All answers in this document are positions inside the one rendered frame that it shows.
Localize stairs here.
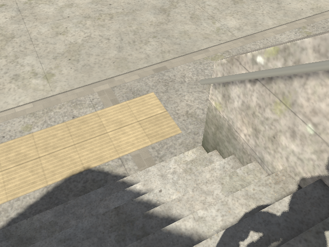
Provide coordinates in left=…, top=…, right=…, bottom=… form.
left=0, top=146, right=329, bottom=247

